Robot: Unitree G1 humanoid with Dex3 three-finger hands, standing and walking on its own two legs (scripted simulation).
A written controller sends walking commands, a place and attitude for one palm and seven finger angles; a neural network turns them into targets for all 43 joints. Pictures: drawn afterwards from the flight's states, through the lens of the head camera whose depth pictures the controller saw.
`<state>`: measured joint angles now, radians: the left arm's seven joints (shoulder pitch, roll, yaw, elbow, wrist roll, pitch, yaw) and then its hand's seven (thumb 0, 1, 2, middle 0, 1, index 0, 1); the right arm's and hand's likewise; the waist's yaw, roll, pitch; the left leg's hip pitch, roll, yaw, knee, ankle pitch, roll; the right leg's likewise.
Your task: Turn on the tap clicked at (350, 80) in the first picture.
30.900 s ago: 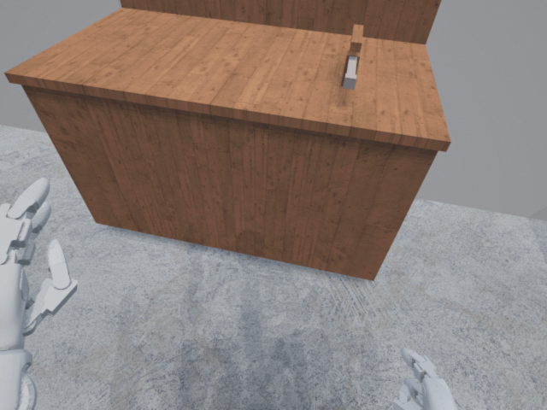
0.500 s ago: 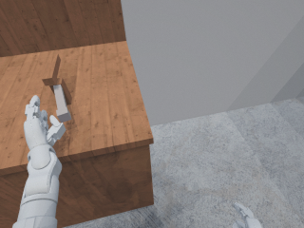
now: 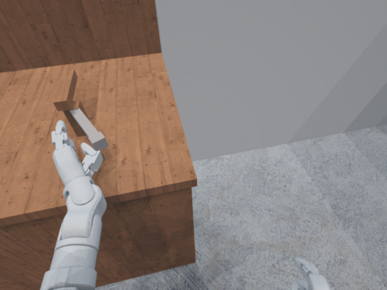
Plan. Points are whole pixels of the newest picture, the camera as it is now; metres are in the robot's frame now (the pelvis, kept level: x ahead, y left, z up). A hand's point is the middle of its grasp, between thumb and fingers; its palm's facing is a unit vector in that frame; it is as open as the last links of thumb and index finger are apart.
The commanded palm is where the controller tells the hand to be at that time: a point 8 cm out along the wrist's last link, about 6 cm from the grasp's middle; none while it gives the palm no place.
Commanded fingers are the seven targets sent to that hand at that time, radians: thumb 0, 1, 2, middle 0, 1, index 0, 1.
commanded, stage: push the lever round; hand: left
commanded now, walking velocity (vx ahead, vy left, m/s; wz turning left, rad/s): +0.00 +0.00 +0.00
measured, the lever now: (98, 141) +0.39 +0.23 +0.11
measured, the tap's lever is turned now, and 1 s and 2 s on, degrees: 27 50 75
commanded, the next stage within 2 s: lift the hand up off the lever in 1.76 s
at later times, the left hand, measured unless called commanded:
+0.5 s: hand (118, 146) +0.38 +0.19 +0.11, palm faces +0.68 -0.73 -0.07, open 7.7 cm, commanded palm +0.33 +0.22 +0.11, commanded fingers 0.00 0.90 0.90 -0.15 -0.15 -0.15 -0.15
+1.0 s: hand (132, 139) +0.40 +0.16 +0.11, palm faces +0.76 -0.65 -0.11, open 7.7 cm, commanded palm +0.36 +0.18 +0.11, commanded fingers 0.00 0.90 0.90 -0.15 -0.15 -0.15 -0.15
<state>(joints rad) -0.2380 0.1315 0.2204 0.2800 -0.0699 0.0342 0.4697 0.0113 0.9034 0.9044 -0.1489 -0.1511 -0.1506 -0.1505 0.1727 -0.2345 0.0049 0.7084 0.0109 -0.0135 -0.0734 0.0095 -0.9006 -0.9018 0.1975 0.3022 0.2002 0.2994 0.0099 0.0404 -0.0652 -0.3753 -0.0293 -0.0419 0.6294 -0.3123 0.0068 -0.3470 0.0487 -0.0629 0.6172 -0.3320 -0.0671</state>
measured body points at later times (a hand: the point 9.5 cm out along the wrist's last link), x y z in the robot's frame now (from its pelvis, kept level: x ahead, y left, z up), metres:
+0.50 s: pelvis +0.00 +0.01 +0.00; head +0.01 -0.01 +0.45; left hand +0.34 +0.23 +0.11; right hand +0.16 -0.22 -0.12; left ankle +0.01 +0.12 -0.73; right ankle -0.01 -0.07 -0.73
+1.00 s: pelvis -0.01 -0.01 -0.01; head +0.00 -0.03 +0.44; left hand +0.36 +0.19 +0.12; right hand +0.13 -0.24 -0.13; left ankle +0.01 +0.12 -0.73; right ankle -0.01 -0.07 -0.73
